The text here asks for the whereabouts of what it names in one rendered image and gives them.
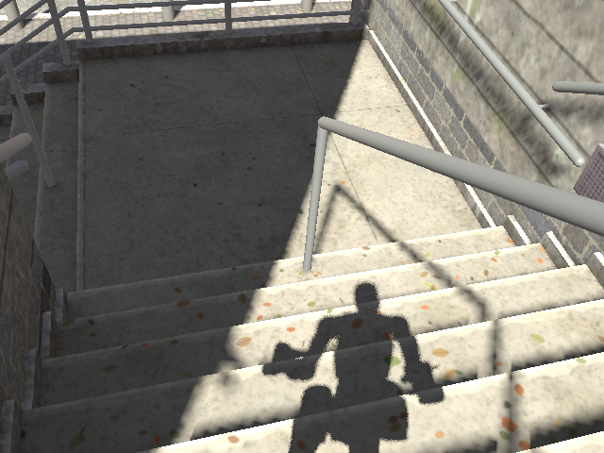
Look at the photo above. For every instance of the stairs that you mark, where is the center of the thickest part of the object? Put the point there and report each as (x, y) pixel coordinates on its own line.
(50, 212)
(456, 343)

